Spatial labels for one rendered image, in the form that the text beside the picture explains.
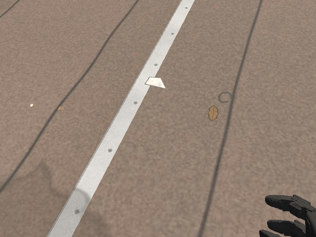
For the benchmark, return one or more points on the right robot hand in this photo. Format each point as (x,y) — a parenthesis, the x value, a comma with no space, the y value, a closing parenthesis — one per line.
(297,206)

